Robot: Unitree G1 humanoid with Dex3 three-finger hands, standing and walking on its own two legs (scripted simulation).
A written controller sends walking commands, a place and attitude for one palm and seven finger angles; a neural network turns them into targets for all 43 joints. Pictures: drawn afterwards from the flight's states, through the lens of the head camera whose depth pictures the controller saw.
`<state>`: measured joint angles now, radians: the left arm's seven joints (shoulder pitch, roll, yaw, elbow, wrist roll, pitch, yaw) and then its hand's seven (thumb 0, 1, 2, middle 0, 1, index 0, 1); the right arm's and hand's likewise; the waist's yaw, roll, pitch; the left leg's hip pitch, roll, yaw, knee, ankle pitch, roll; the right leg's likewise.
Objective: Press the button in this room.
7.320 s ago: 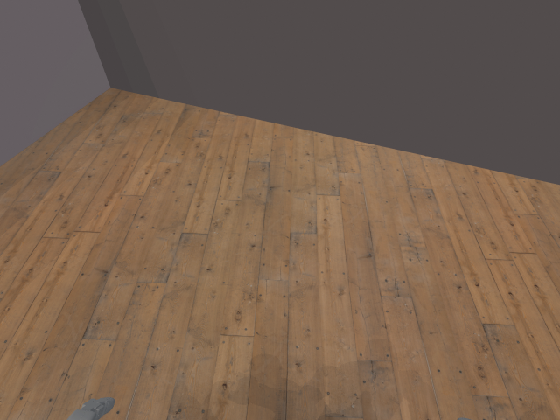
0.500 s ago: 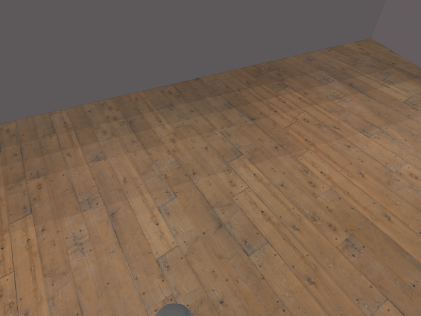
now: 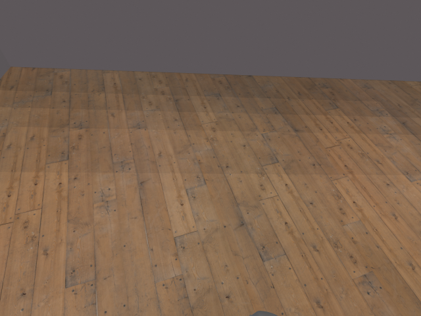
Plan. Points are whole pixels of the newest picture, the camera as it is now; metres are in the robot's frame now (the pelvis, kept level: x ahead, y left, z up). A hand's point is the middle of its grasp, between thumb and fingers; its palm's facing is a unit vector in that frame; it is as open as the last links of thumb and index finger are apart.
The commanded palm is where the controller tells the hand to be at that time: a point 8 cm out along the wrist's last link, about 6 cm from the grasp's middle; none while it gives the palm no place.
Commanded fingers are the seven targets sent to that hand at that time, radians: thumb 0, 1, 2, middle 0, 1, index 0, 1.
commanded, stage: turn or walk to find it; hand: left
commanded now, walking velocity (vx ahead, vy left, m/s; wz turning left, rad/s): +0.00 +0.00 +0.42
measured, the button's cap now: out of the picture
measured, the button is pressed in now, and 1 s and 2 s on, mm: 0 0 0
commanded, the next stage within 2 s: none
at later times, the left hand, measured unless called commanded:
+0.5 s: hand out of the picture +0.01 +0.13 -0.14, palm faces +0.23 -0.93 -0.27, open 7.4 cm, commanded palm none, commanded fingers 0.00 0.90 0.90 -0.20 -0.30 -0.20 -0.30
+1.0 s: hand out of the picture -0.15 +0.18 -0.18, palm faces +0.49 -0.84 -0.23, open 7.4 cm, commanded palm none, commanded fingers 0.00 0.90 0.90 -0.20 -0.30 -0.20 -0.30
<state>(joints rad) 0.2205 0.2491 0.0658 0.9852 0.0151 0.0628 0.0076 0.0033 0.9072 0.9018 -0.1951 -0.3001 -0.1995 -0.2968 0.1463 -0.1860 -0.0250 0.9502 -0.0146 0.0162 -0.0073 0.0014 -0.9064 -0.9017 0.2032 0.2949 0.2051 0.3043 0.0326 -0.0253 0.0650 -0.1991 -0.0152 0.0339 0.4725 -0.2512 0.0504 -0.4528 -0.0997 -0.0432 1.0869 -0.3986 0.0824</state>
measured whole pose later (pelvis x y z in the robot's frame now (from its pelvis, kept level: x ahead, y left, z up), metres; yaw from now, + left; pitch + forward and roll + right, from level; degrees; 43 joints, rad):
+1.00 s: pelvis -0.08 -0.02 +0.00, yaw +25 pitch -2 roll -2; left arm 0.24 0.26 0.07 1.00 0.01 0.07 0.01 0.00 0.91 0.90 -0.19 -0.30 -0.20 -0.30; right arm 0.15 -0.19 -0.02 0.95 -0.01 0.02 -0.01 0.00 -0.91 -0.90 0.20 0.29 0.20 0.30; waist 0.04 -0.03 0.06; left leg -0.19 -0.01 0.03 0.49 -0.26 0.05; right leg -0.45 -0.10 -0.05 1.09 -0.40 0.08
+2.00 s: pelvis -0.15 -0.07 +0.00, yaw +50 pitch -1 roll -2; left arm 0.24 0.26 0.07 1.00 0.01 0.07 0.01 0.00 0.91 0.90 -0.19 -0.30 -0.20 -0.30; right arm 0.16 -0.19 -0.03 0.96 -0.02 0.02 -0.01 0.00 -0.91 -0.90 0.20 0.29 0.20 0.30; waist 0.03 -0.04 0.06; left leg -0.19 0.00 0.02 0.49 -0.29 0.05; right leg -0.46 -0.09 -0.06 1.07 -0.41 0.08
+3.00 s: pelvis -0.17 -0.10 +0.00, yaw +75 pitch -1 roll -2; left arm 0.24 0.26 0.07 1.00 0.01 0.07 0.01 0.00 0.91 0.90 -0.19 -0.30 -0.20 -0.30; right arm 0.13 -0.20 -0.03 0.94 -0.02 0.01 -0.01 0.00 -0.91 -0.90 0.20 0.29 0.20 0.30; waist 0.04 -0.03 0.08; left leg -0.21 0.01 0.03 0.52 -0.28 0.04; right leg -0.43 -0.10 -0.06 1.08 -0.46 0.07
